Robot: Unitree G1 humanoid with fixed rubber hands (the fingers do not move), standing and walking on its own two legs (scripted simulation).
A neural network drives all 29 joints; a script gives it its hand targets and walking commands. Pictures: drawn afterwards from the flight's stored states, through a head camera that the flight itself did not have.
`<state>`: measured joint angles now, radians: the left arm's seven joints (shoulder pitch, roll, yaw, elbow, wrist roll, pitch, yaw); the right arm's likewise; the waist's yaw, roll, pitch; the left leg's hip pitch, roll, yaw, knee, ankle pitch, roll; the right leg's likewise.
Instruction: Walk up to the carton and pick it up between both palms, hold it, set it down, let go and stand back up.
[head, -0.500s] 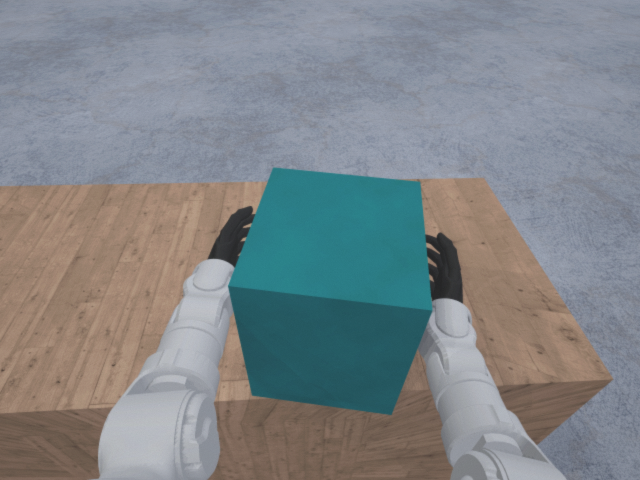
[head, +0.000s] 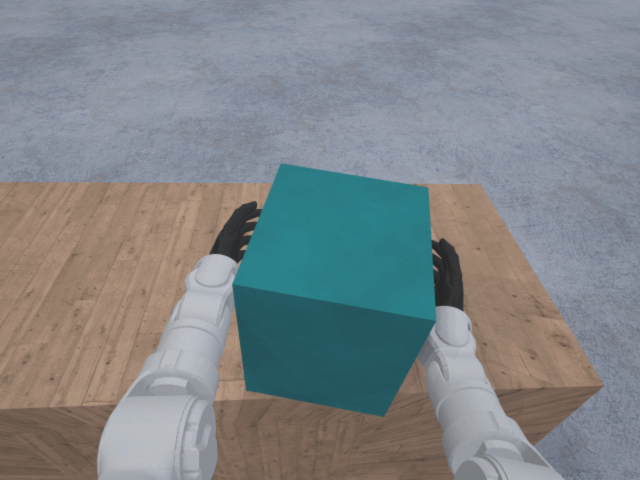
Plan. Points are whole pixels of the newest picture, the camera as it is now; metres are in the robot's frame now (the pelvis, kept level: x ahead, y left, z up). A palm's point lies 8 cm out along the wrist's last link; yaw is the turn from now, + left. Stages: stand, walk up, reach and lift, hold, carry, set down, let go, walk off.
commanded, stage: reach and lift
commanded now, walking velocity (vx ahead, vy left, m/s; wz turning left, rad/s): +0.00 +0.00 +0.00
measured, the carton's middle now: (333, 292) +0.37 -0.03 +0.05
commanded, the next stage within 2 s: none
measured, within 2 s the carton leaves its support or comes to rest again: neither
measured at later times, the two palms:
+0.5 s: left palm (226, 247) +0.39 +0.10 +0.13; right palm (458, 290) +0.32 -0.18 +0.10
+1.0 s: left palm (204, 226) +0.37 +0.12 +0.18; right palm (456, 259) +0.33 -0.17 +0.15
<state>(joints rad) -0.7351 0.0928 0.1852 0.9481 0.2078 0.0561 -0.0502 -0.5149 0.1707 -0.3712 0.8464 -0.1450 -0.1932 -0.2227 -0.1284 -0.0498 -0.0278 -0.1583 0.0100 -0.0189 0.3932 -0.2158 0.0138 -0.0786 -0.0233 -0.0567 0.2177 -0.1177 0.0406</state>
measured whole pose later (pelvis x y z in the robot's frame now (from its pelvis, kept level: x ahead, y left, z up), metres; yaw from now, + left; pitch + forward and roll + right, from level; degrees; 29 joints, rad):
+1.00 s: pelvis -0.02 +0.00 +0.00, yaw +0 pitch -10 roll -1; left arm -0.70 0.02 0.20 0.42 0.27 0.53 -0.01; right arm -0.59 0.02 -0.12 0.65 0.12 0.10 -0.22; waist -0.10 -0.08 0.06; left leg 0.02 0.00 -0.01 0.35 -0.19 0.02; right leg 0.08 -0.04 -0.06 0.22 -0.12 0.04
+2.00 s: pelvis -0.04 -0.02 +0.00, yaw +1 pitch -6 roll -1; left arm -0.91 0.09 0.25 0.52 0.21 0.76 0.05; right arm -0.95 -0.08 -0.08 0.84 0.22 0.40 -0.21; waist -0.07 -0.06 -0.07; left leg -0.14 0.03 -0.04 0.41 -0.17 -0.02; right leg -0.09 0.00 -0.08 0.31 -0.12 0.00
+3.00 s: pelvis -0.04 -0.02 -0.01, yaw +0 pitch -5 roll -2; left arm -0.97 0.09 0.29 0.50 0.17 0.89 0.08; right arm -1.04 -0.15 -0.01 0.82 0.37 0.61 -0.27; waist -0.06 -0.01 -0.16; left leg -0.17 0.04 -0.05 0.47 -0.21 -0.02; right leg -0.10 0.02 -0.05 0.31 -0.13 0.00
